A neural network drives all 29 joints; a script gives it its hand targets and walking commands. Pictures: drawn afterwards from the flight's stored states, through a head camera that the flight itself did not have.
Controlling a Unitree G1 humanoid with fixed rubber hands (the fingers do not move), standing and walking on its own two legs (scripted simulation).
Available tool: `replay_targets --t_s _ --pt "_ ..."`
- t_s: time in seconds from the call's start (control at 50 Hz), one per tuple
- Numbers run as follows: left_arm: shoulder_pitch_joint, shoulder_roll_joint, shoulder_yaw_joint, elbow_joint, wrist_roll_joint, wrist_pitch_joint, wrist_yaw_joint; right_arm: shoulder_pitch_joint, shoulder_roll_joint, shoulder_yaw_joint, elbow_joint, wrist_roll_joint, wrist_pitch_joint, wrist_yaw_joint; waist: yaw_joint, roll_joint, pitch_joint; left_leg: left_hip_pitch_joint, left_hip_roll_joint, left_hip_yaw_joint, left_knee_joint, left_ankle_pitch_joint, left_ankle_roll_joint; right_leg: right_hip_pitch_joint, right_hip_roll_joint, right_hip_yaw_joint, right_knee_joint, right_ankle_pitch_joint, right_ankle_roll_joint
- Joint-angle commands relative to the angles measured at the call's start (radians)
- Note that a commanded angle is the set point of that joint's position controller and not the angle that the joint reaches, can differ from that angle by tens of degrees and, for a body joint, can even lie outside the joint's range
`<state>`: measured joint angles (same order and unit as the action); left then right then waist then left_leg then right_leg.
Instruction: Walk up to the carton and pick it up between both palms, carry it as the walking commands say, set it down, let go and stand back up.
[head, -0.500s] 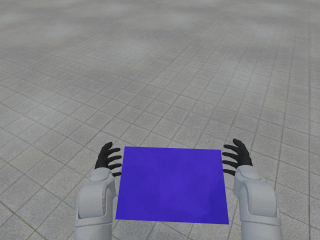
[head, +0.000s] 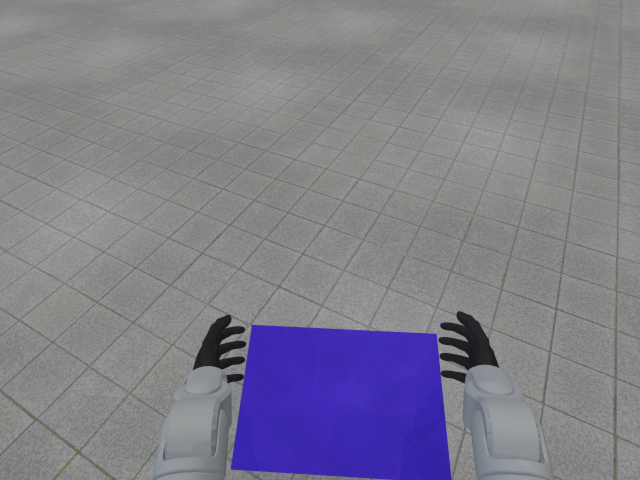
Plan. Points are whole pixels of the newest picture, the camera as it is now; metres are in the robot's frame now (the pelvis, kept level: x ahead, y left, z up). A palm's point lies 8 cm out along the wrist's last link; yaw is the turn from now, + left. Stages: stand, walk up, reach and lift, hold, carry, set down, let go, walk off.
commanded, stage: hold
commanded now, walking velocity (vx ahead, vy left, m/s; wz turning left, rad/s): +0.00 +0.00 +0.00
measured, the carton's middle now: (339, 404) +0.25 +0.00 -0.09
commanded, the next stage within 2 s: set down in 0.82 s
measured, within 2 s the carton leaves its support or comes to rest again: neither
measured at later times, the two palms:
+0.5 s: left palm (217, 363) +0.25 +0.15 +0.05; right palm (510, 355) +0.25 -0.19 +0.06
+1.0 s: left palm (220, 372) +0.25 +0.16 +0.02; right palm (499, 375) +0.25 -0.19 +0.02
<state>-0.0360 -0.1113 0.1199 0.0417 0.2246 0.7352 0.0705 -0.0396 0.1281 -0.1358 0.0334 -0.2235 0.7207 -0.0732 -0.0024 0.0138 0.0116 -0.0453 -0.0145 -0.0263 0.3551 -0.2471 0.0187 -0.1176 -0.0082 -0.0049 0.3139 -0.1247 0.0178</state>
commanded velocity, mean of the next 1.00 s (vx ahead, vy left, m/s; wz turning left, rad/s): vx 0.00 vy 0.00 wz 0.00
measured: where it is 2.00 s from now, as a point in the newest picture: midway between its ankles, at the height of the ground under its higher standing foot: outside the picture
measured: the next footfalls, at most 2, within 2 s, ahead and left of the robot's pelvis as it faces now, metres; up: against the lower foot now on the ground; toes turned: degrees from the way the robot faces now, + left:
none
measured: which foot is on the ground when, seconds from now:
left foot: down 0.00-1.00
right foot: down 0.00-1.00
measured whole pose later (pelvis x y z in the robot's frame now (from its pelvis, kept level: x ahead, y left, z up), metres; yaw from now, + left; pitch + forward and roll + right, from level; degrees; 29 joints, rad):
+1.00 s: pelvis -0.02 -0.01 +0.00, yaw +1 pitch -4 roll -1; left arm -0.18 -0.14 0.25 0.28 0.31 0.65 -0.05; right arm -0.16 0.13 -0.28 0.21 -0.27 0.66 0.03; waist -0.03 0.01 -0.01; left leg -0.01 -0.03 -0.11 0.31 -0.22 0.01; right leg -0.07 0.01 0.06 0.27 -0.12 0.02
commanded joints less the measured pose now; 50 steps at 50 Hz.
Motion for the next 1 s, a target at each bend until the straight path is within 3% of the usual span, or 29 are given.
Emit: replay_targets --t_s 0.0,0.04,0.08,0.24,0.34,0.44,0.54,0.66,0.8,0.82,0.84,0.98 --pt "-0.537 -0.787 -0.693 -0.212 -0.325 -0.128 -0.275 -0.426 0.746 0.629 -0.192 0.282 -0.097 0.288 -0.048 0.015 -0.445 0.106 -0.029 -0.105 -0.012 0.803 -0.025 0.208 0.106 0.081 0.015 0.436 0.002" --pt "-0.487 -0.788 -0.645 -0.123 -0.304 -0.118 -0.285 -0.406 0.738 0.621 -0.122 0.273 -0.087 0.304 -0.035 -0.001 -0.331 0.087 -0.041 -0.081 -0.053 0.634 -0.022 0.159 0.105 0.065 -0.014 0.307 0.002" --pt "-0.454 -0.793 -0.610 -0.051 -0.285 -0.103 -0.294 -0.400 0.742 0.619 -0.058 0.267 -0.072 0.318 -0.020 -0.002 -0.250 0.062 -0.041 -0.082 -0.086 0.551 -0.022 0.145 0.102 0.058 -0.032 0.228 -0.004" --pt "-0.677 -0.840 -0.505 0.113 -0.241 -0.084 -0.343 -0.633 0.826 0.511 0.133 0.227 -0.032 0.372 -0.007 -0.002 -0.156 -0.077 -0.053 -0.069 -0.138 0.097 -0.003 0.198 0.091 0.052 -0.037 0.023 -0.022" --pt "-0.800 -0.840 -0.420 0.206 -0.213 -0.082 -0.385 -0.726 0.880 0.403 0.267 0.181 -0.017 0.383 -0.008 -0.026 -0.131 -0.100 -0.057 -0.058 -0.138 -0.040 0.010 0.185 0.079 0.060 -0.053 -0.091 -0.010" --pt "-0.871 -0.832 -0.372 0.235 -0.202 -0.088 -0.415 -0.777 0.923 0.349 0.322 0.158 -0.011 0.378 -0.005 -0.039 -0.150 -0.102 -0.068 -0.044 -0.120 -0.061 0.017 0.178 0.069 0.074 -0.066 -0.135 0.004" --pt "-0.889 -0.821 -0.355 0.241 -0.204 -0.092 -0.429 -0.786 0.949 0.340 0.327 0.154 -0.009 0.366 -0.005 -0.038 -0.181 -0.108 -0.072 -0.040 -0.109 -0.023 0.021 0.185 0.064 0.080 -0.064 -0.100 0.016" --pt "-0.830 -0.822 -0.371 0.215 -0.212 -0.085 -0.420 -0.724 0.951 0.369 0.290 0.167 -0.006 0.358 -0.004 -0.022 -0.213 -0.098 -0.071 -0.048 -0.109 0.110 0.016 0.212 0.071 0.077 -0.049 0.046 0.023" --pt "-0.745 -0.851 -0.460 0.128 -0.246 -0.079 -0.391 -0.628 0.939 0.449 0.187 0.206 -0.013 0.359 -0.014 -0.002 -0.268 -0.071 -0.067 -0.062 -0.107 0.299 -0.003 0.237 0.093 0.068 -0.032 0.199 0.021" --pt "-0.668 -0.862 -0.433 0.189 -0.195 -0.075 -0.401 -0.480 0.890 0.401 0.251 0.202 -0.015 0.359 -0.057 0.017 -0.273 -0.074 -0.065 -0.073 -0.112 0.313 0.000 0.302 0.102 0.056 -0.023 0.319 -0.003" --pt "-0.639 -0.863 -0.428 0.183 -0.188 -0.083 -0.396 -0.491 0.879 0.413 0.222 0.210 -0.026 0.361 -0.043 0.019 -0.269 -0.072 -0.064 -0.076 -0.115 0.333 -0.002 0.301 0.103 0.054 -0.020 0.337 -0.002" --pt "-0.646 -0.857 -0.404 0.214 -0.167 -0.163 -0.367 -0.599 0.813 0.427 0.190 0.204 -0.100 0.374 -0.015 0.008 -0.215 -0.118 -0.062 -0.076 -0.099 0.255 -0.003 0.256 0.103 0.043 0.005 0.229 -0.005"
